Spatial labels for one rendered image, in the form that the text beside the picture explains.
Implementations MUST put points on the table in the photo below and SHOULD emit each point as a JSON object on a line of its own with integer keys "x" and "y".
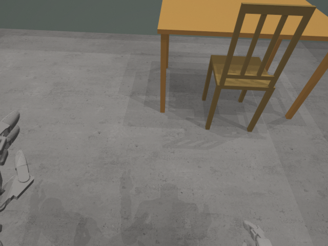
{"x": 218, "y": 18}

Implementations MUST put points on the chair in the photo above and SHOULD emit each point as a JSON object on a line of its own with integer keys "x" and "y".
{"x": 247, "y": 72}

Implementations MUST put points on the left robot hand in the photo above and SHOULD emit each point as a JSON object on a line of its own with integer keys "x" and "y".
{"x": 16, "y": 185}

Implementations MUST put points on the right robot hand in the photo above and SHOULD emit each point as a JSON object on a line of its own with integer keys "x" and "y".
{"x": 257, "y": 235}

